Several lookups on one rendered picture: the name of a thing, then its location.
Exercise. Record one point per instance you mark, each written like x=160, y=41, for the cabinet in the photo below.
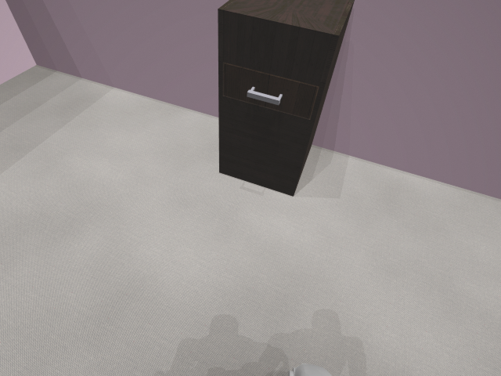
x=295, y=39

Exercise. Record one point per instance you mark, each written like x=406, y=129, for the handle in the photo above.
x=264, y=97

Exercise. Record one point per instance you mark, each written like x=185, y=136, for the drawer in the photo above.
x=298, y=97

